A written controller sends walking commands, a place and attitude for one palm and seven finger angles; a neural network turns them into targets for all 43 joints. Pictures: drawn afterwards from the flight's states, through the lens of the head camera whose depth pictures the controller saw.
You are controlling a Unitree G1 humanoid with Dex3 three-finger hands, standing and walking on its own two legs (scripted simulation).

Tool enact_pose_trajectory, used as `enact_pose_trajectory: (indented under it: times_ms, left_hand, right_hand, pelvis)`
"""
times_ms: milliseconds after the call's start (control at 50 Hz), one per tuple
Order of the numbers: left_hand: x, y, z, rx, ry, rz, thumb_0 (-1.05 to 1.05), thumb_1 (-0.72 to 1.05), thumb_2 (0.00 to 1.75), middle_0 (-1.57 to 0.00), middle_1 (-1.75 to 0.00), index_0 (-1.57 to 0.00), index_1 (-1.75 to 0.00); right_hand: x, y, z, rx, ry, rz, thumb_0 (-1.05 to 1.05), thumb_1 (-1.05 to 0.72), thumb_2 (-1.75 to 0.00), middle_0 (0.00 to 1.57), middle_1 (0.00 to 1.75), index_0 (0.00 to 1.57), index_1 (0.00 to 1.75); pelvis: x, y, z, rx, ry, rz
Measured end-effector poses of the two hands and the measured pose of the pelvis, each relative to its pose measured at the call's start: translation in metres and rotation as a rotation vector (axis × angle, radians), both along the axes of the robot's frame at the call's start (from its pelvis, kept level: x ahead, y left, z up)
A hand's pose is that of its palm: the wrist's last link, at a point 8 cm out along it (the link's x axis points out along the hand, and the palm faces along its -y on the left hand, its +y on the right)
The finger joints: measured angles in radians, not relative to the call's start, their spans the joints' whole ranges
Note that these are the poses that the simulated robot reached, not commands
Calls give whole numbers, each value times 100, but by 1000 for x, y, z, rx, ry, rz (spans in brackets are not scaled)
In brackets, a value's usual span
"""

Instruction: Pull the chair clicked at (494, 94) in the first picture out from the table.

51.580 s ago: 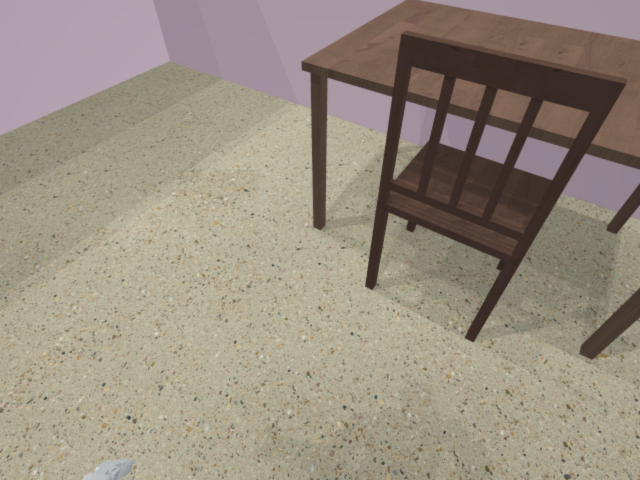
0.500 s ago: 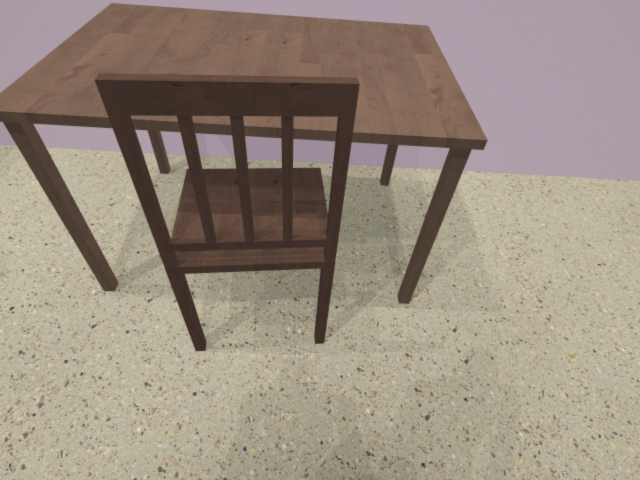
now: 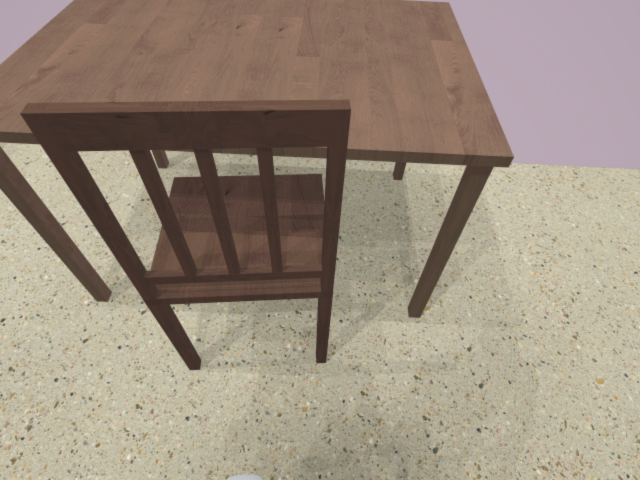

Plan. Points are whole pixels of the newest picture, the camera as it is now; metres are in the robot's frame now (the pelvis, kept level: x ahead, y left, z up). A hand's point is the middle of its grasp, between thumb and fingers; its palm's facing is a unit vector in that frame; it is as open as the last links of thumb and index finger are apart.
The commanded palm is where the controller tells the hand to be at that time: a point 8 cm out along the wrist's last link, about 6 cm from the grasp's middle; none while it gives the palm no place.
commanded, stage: take the last steps up to it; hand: left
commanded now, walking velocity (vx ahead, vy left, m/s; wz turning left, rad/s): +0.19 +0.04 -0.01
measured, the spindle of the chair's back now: (221, 219) +0.55 +0.20 -0.06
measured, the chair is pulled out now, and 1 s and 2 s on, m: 0.04 0.04 0.04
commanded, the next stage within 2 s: come to a stop and stand still in 0.08 s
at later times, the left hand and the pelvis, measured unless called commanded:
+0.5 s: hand (210, 431) +0.21 +0.17 -0.17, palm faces +0.05 -0.97 -0.23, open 7.4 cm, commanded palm none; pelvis +0.15 -0.01 +0.00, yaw +1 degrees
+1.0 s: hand (217, 446) +0.19 +0.16 -0.17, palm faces +0.04 -0.97 -0.22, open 7.3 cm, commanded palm none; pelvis +0.14 -0.02 +0.00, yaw +0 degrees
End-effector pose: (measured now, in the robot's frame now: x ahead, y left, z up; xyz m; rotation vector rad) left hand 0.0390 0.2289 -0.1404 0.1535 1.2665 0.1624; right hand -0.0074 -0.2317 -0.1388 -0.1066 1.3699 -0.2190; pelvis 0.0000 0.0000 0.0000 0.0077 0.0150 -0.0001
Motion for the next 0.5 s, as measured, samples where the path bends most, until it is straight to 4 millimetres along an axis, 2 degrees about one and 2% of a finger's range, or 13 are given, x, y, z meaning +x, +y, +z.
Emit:
enact_pose_trajectory:
  times_ms: [40,80,140,220,300,380,500]
  left_hand:
    - [3,1,-5,-20,42,11,1,95,90,-20,-30,-20,-30]
    - [9,4,-13,-39,71,18,1,95,90,-20,-30,-20,-30]
    - [28,4,-14,-35,104,6,1,94,90,-20,-30,-20,-30]
    - [78,-1,-1,-14,37,9,1,93,90,-20,-30,-20,-30]
    - [123,-8,1,27,-71,16,1,92,90,-20,-30,-20,-30]
    - [146,-14,6,37,-46,9,0,92,90,-20,-30,-20,-30]
    - [166,-10,7,28,2,9,0,91,90,-20,-30,-20,-30]
  right_hand:
    - [43,-2,6,-22,-85,25,1,-91,-90,19,30,20,30]
    - [79,-2,3,-42,-154,51,1,-91,-90,19,30,20,30]
    - [112,1,3,-40,-189,55,1,-91,-90,19,30,20,30]
    - [131,1,-1,-13,-138,72,0,-92,-90,20,30,20,30]
    - [144,-11,-20,15,-47,73,1,-93,-90,20,30,20,30]
    - [160,-18,-19,17,1,42,1,-92,-90,20,30,20,30]
    - [179,-20,-3,-15,-1,42,1,-92,-90,20,30,20,30]
  pelvis:
    - [17,2,0,1,1,-6]
    - [35,7,-8,-13,6,-19]
    - [58,5,-8,10,4,-29]
    - [86,-4,-2,2,3,-3]
    - [115,-16,-11,17,-10,25]
    - [137,-17,-6,13,-12,36]
    - [148,-13,3,5,-19,24]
